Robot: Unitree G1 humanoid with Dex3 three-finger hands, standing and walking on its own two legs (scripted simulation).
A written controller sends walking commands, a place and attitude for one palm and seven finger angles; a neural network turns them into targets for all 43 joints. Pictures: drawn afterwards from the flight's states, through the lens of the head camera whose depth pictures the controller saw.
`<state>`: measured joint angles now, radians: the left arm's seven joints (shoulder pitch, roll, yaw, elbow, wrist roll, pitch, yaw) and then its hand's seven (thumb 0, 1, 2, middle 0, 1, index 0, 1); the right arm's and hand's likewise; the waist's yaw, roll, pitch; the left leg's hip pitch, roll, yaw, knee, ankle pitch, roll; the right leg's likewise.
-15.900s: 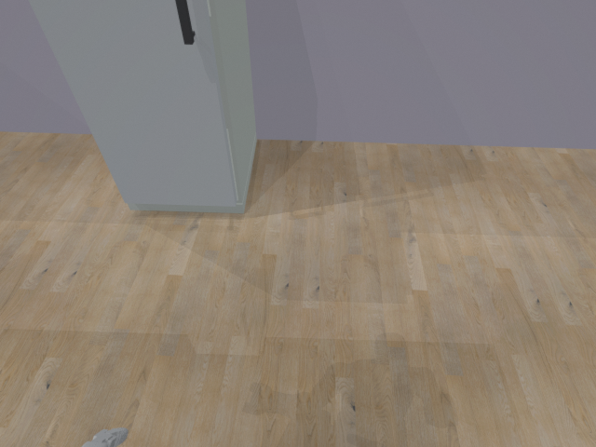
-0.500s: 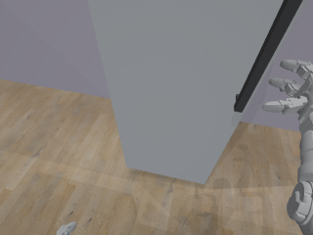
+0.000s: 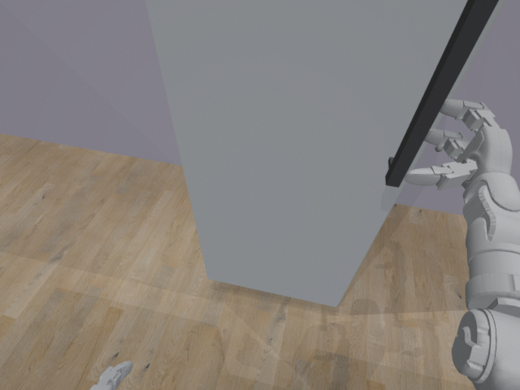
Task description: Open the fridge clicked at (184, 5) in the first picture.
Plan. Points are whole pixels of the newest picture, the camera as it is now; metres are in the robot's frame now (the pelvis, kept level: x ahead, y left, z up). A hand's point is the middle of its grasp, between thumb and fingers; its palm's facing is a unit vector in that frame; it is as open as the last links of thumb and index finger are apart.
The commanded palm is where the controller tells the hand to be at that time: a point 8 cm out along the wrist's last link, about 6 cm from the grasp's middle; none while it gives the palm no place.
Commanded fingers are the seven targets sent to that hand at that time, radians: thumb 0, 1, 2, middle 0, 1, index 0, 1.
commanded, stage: feel for the door with the fingertips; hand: right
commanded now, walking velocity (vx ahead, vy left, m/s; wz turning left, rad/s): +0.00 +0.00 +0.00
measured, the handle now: (444, 62) +0.51 -0.19 +0.27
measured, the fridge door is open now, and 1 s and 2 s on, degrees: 0 0 0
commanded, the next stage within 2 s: slide the fingers in behind the handle in 0.54 s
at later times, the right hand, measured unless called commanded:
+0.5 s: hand (439, 140) +0.46 -0.21 +0.18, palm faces +0.12 +0.99 +0.02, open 14.0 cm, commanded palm +0.44 -0.27 +0.18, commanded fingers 0.00 0.50 -0.30 0.30 1.20 0.30 1.20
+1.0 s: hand (441, 142) +0.46 -0.22 +0.17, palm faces +0.10 +1.00 +0.01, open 13.8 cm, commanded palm +0.43 -0.27 +0.18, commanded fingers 0.00 0.50 -0.30 0.30 1.20 0.30 1.20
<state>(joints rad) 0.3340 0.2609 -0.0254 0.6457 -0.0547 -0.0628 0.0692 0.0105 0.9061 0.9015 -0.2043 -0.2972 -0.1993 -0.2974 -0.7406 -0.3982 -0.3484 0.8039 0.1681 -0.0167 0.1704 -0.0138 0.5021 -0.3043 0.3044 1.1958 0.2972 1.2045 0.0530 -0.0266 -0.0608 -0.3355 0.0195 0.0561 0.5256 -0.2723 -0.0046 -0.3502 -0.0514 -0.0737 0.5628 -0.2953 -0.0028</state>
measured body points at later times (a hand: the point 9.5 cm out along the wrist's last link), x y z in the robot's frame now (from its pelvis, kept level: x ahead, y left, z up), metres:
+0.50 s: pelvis -0.01 +0.00 +0.00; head +0.03 +0.00 +0.45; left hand +0.05 +0.27 -0.11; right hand +0.45 -0.27 +0.18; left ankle -0.01 +0.12 -0.73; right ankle -0.01 -0.12 -0.73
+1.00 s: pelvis -0.01 -0.01 +0.00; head +0.03 -0.01 +0.45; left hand +0.03 +0.26 -0.12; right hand +0.45 -0.27 +0.17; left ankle -0.01 +0.12 -0.73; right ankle -0.01 -0.12 -0.73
